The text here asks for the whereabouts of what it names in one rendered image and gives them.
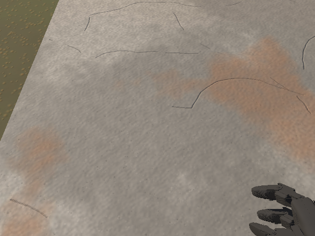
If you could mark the right robot hand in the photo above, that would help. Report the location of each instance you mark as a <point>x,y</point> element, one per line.
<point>298,221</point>

